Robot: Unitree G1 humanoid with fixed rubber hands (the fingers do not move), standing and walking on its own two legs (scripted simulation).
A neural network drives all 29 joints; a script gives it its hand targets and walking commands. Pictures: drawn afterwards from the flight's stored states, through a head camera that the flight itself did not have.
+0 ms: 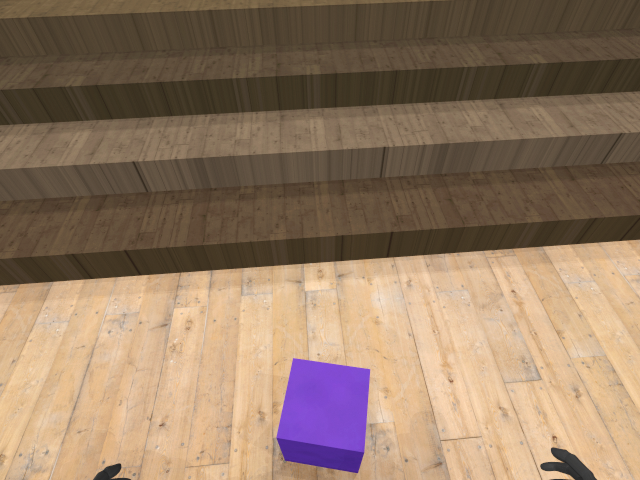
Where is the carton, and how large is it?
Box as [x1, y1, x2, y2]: [276, 358, 369, 472]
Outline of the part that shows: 293,358 276,437 285,460 357,472 364,449 369,369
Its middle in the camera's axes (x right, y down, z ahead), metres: +0.01 +0.50 +1.06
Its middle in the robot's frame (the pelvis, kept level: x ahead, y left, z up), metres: +0.38 +0.01 -0.66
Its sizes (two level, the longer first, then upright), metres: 0.210 0.200 0.250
